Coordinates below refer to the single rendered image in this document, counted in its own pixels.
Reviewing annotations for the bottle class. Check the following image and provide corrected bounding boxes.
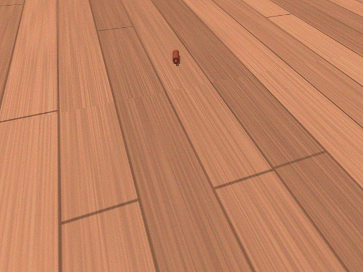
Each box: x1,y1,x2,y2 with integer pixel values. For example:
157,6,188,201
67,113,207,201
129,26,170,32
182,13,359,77
172,50,179,64

